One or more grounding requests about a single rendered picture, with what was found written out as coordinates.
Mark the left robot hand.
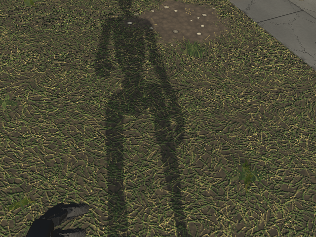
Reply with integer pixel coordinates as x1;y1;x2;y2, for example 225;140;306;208
26;202;90;237

